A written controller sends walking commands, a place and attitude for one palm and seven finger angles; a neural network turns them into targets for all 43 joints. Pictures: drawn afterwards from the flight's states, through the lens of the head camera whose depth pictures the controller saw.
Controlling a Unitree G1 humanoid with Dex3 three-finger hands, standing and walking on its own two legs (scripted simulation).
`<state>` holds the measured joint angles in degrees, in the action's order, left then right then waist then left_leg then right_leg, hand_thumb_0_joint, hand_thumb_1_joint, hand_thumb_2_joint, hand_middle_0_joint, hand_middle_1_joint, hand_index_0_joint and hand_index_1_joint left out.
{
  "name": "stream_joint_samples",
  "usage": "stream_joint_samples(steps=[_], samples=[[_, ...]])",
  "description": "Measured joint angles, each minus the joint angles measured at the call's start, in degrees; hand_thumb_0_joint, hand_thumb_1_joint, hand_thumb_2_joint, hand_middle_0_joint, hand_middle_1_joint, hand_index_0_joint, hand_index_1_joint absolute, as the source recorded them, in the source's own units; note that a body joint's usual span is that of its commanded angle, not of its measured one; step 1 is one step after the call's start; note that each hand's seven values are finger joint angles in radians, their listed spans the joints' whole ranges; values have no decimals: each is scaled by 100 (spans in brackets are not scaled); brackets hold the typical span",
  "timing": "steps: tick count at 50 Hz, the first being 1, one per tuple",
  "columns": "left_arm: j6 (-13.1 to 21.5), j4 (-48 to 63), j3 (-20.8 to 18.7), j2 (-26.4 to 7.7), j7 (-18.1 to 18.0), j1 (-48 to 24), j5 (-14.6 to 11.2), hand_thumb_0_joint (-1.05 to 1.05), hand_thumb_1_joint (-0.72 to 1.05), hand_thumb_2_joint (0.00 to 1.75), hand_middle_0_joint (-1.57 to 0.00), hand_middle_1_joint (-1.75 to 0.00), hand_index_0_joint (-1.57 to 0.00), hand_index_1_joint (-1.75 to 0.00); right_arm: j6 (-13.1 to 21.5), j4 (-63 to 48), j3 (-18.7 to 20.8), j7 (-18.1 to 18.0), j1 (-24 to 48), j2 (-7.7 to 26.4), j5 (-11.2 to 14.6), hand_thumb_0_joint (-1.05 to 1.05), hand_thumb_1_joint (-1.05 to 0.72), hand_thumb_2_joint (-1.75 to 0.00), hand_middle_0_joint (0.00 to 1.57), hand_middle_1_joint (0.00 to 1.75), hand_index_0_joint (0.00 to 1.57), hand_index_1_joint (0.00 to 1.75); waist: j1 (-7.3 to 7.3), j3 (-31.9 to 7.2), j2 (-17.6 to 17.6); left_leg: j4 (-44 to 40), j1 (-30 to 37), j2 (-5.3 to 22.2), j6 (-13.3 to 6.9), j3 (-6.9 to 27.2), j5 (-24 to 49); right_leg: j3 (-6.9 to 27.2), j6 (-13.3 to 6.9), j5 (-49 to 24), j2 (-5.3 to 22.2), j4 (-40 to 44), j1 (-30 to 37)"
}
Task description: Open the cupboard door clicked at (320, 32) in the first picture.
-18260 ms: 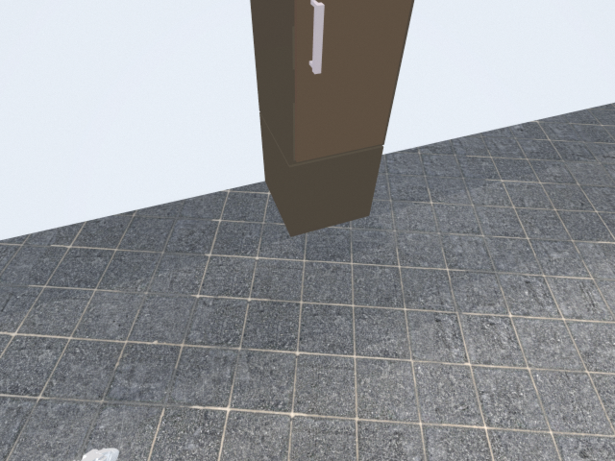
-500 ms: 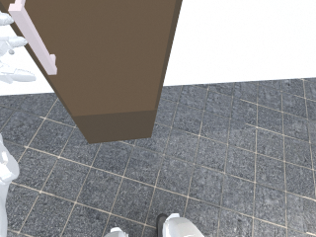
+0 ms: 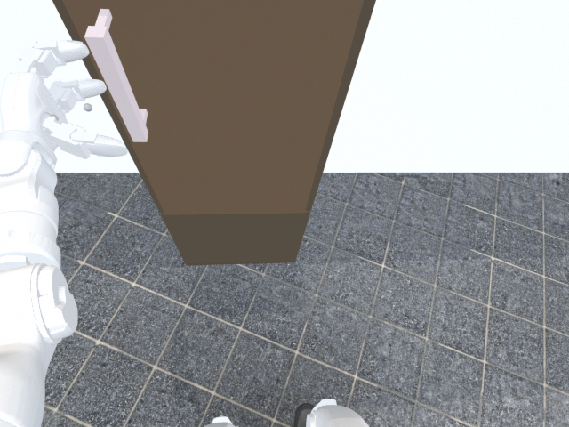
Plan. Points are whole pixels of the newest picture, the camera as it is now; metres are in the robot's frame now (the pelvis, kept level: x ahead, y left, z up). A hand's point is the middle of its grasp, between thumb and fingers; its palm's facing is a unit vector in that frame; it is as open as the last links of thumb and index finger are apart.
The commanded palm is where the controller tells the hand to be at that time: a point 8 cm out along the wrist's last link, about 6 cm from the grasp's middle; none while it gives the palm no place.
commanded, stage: slide the fingers in behind the handle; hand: left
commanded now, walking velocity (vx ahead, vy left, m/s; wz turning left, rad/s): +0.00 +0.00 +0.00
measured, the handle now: (124, 83) +0.55 +0.20 +0.11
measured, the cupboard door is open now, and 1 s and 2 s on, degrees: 0 0 0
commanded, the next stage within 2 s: move the hooked fingers beside the handle in 0.76 s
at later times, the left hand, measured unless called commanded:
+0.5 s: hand (104, 115) +0.49 +0.21 +0.11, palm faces +0.13 -0.99 -0.02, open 15.6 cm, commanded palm +0.48 +0.21 +0.11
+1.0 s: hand (100, 113) +0.49 +0.22 +0.11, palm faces +0.10 -1.00 -0.02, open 15.5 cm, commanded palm +0.48 +0.22 +0.11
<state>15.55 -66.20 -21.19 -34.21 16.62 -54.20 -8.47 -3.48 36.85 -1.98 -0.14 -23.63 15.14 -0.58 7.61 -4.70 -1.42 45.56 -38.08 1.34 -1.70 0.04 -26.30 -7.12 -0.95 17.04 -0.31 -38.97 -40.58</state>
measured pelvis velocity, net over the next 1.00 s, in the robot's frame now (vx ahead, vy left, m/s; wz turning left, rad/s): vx -0.02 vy -0.02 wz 0.08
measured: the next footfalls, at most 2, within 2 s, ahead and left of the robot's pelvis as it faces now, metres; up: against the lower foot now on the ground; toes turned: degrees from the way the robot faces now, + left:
none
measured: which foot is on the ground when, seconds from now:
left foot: down 0.00-1.00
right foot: down 0.00-1.00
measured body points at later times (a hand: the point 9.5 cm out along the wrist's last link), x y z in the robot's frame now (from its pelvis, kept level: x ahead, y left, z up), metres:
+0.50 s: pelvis -0.01 -0.02 +0.00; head +0.11 +0.00 +0.43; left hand +0.48 +0.26 +0.12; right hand +0.02 -0.28 -0.12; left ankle -0.06 +0.09 -0.71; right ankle +0.01 -0.13 -0.71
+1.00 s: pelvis -0.02 -0.02 -0.01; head +0.11 +0.00 +0.43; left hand +0.48 +0.27 +0.12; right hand -0.01 -0.29 -0.12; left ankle -0.06 +0.09 -0.71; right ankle +0.01 -0.13 -0.71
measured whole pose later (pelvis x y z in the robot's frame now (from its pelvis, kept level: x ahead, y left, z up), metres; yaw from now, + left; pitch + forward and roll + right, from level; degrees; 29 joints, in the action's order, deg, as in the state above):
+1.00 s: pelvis -0.02 -0.02 -0.01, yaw +4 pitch +19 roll -3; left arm 15.6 -70.6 -16.4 -32.7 13.8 -60.4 -9.0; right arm 1.5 40.7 -2.0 0.3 -24.3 15.7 -1.2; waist 8.2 -4.0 -1.2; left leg 48.0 -41.6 0.1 -0.1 4.3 -25.3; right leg -6.0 -1.7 18.1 -0.8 -42.4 -43.2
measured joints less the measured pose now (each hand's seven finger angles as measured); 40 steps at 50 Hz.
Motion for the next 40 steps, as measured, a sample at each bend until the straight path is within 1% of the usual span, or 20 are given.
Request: stream_joint_samples(steps=[8,11,14,17,20,23,35,40], samples=[[27,38,395,344,-326,-73,-85,-1,-49,30,-18,-116,-11,-114,127,245,61,68,-47,-40,-44,1,-91,-90,20,30,20,30,-63,5,-43,9,27,-96,39,222,21,64,32,92,3,-43,92],[30,57,499,490,-391,-82,-120,-1,-49,30,-21,-117,-5,-112,188,312,84,96,-66,-51,-63,1,-91,-90,20,30,20,30,-66,-8,-59,16,25,-135,63,323,36,150,42,123,-22,-66,115],[59,18,601,602,-479,-138,-138,-1,-50,30,-24,-118,0,-110,246,354,86,116,-56,-61,-76,1,-91,-90,20,30,20,30,-90,-8,-39,40,20,-157,84,386,39,129,31,156,-13,-112,121],[65,-58,671,654,-630,-234,-134,-1,-50,30,-26,-118,0,-107,317,383,91,136,-13,-55,-94,1,-91,-90,20,30,20,30,-104,3,-36,81,-19,-169,111,435,44,93,3,180,-4,-169,90],[69,-155,723,639,-699,-330,-128,-1,-50,30,-28,-119,0,-104,381,402,87,142,45,-38,-104,1,-91,-90,20,30,20,30,-107,20,-36,118,-64,-172,133,465,51,65,-21,192,1,-228,44],[73,-257,736,583,-687,-414,-127,-1,-49,30,-29,-119,0,-102,428,408,72,137,101,-13,-104,1,-91,-90,20,30,20,30,-102,39,-35,147,-105,-167,150,479,61,52,-46,195,-3,-274,-3],[31,-519,537,182,-290,-660,-109,-1,-49,30,-30,-120,0,-103,526,322,1,34,137,95,-55,1,-91,-90,20,30,20,30,14,112,24,241,-295,-122,192,462,93,66,-111,157,-46,-390,-221],[17,-489,538,150,-275,-685,-124,-1,-49,30,-30,-120,0,-105,527,325,14,19,44,111,-50,1,-91,-90,20,30,20,30,30,116,28,256,-353,-121,192,457,103,71,-107,138,-47,-391,-273]])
